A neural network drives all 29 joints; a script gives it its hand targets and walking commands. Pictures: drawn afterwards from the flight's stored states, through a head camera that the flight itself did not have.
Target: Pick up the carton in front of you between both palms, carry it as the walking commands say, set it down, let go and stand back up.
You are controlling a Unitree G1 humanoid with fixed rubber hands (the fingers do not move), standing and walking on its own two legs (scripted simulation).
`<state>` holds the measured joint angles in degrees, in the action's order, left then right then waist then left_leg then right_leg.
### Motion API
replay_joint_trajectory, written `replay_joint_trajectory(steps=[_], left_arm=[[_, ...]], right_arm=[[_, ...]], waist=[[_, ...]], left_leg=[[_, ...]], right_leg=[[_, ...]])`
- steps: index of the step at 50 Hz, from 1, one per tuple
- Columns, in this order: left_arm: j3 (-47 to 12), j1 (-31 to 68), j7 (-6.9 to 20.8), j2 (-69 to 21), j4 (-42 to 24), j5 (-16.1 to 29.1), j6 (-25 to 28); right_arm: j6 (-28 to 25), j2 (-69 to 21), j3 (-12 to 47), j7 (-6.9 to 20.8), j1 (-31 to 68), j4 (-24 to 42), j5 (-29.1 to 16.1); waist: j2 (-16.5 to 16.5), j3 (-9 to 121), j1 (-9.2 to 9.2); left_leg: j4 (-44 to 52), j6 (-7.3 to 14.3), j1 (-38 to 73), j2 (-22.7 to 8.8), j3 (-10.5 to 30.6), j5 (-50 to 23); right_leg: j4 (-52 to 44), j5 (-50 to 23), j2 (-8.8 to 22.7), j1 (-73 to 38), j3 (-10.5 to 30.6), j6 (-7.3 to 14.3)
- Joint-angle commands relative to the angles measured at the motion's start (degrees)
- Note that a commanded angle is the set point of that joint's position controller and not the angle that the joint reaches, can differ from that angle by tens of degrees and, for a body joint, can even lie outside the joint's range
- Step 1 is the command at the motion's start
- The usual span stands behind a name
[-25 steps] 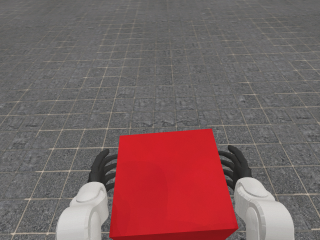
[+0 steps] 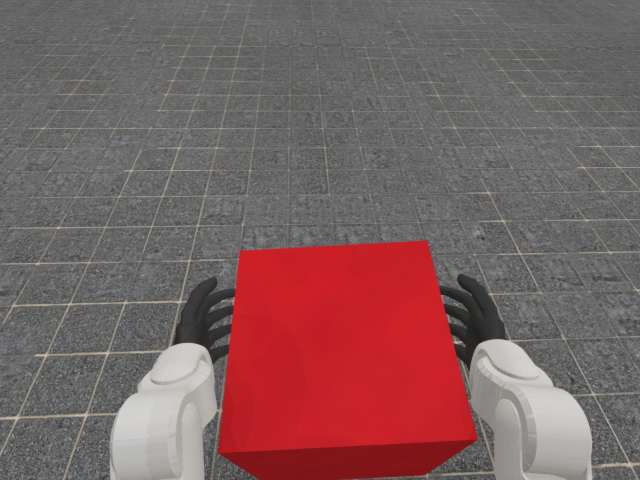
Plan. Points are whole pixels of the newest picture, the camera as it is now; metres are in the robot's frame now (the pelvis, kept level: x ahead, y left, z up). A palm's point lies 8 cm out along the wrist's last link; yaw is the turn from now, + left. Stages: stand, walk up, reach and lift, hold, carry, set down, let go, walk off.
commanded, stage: carry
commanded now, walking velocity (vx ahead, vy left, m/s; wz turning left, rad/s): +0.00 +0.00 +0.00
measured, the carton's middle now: (339, 372) +0.26 +0.00 +0.01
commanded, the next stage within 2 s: hold in 1.96 s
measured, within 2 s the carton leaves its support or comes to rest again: neither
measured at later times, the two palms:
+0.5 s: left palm (224, 298) +0.32 +0.14 +0.09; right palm (473, 292) +0.33 -0.16 +0.09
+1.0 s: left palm (221, 328) +0.30 +0.14 +0.05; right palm (466, 321) +0.31 -0.16 +0.05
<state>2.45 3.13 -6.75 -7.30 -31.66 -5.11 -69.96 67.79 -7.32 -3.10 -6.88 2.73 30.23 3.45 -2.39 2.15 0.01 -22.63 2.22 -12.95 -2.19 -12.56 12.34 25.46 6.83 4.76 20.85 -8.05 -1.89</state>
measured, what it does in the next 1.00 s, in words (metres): steps on the spot: right foot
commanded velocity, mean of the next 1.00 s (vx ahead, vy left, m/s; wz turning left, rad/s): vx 0.00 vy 0.00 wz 0.00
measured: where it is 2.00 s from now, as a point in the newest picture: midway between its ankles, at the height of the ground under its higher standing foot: outside the picture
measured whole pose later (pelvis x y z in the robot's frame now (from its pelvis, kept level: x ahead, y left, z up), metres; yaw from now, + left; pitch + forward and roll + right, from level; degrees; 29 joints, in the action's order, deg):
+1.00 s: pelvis +0.04 -0.02 -0.01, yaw +2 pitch +2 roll +0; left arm 5.0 6.8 -3.5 -7.4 -6.6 -10.8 -57.5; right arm 57.1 -7.5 -5.0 -3.5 7.3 6.3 10.7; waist 0.3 5.9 0.1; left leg -28.2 -0.4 -11.0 -4.0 -10.0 18.6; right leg 28.3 12.4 4.1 17.3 -11.0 0.9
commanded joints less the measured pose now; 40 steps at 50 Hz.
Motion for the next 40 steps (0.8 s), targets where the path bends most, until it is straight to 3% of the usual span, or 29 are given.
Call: replay_joint_trajectory(steps=[1, 2, 3, 4, 7, 14, 23, 32, 40], left_arm=[[-39.4, 21.8, 10.1, -48.0, -4.0, 19.9, -0.2], [-38.7, 22.3, 10.2, -46.4, -3.0, 19.8, -0.7], [-38.0, 22.1, 10.5, -46.1, -0.9, 19.5, -0.9], [-36.9, 20.8, 10.6, -46.1, 1.7, 19.2, -1.1], [-35.6, 21.2, 10.9, -47.1, 3.7, 19.1, -1.1], [-36.6, 23.4, 10.8, -50.6, 1.9, 20.1, -0.2], [-38.1, 23.4, 10.7, -50.5, -0.3, 20.6, 0.1], [-37.2, 23.1, 11.6, -48.1, 4.2, 18.0, 1.2], [-35.1, 26.9, 13.6, -47.7, 11.6, 15.3, 7.1]], right_arm=[[1.6, -47.7, 37.6, 11.6, 19.5, 2.1, -18.1], [2.2, -46.4, 37.4, 11.3, 19.8, 1.5, -17.6], [2.9, -45.7, 37.5, 11.1, 20.5, 1.7, -17.6], [3.5, -45.2, 37.4, 11.0, 21.3, 1.0, -17.6], [3.8, -46.7, 38.6, 11.0, 23.6, -0.2, -18.4], [2.9, -50.6, 39.2, 11.0, 24.8, 0.0, -19.5], [2.3, -50.4, 38.6, 11.0, 22.9, 0.7, -18.8], [1.2, -48.0, 38.1, 12.1, 23.1, -3.6, -16.9], [-4.8, -47.9, 35.7, 14.0, 26.7, -11.7, -13.8]], waist=[[7.2, 17.0, -0.33], [2.3, 16.0, -0.64], [-1.1, 15.8, -0.36], [-3.0, 14.3, -0.26], [-1.9, 14.8, -0.16], [0.6, 19.5, -0.08], [2.8, 19.1, -0.13], [2.8, 14.8, -0.12], [2.8, 12.5, 0.00]], left_leg=[[-0.4, -0.7, 2.2, -9.7, 3.9, -13.2], [-1.9, -2.3, -0.2, -7.7, 3.8, -7.7], [-0.7, -3.0, 1.4, -6.9, 5.7, -7.7], [-1.5, -3.2, 3.1, -7.4, 5.7, -8.4], [-4.3, -3.6, 4.2, -7.6, 5.7, -16.8], [-6.3, -4.2, 5.4, -7.1, 5.4, -21.5], [-6.4, -3.8, 6.3, -7.7, 5.8, -24.4], [-4.1, -3.0, 3.9, -8.1, 6.7, -17.0], [-1.3, -2.2, 2.2, -7.9, 7.4, -7.8]], right_leg=[[-5.1, -14.2, 5.0, -15.5, 2.0, -0.2], [-2.1, -25.5, 8.9, -16.9, 5.2, 0.7], [-0.1, -25.6, 9.4, -15.2, 5.2, 2.5], [-0.9, -23.8, 8.5, -12.1, 5.2, 2.6], [1.0, -30.3, 6.9, -12.3, 3.8, 2.5], [4.7, -35.2, 6.4, -15.4, 3.3, 3.2], [5.7, -28.0, 5.3, -13.7, 2.4, 2.9], [3.3, -18.1, 5.1, -11.7, 2.5, 2.9], [0.4, -9.3, 5.1, -10.5, 3.2, 2.9]])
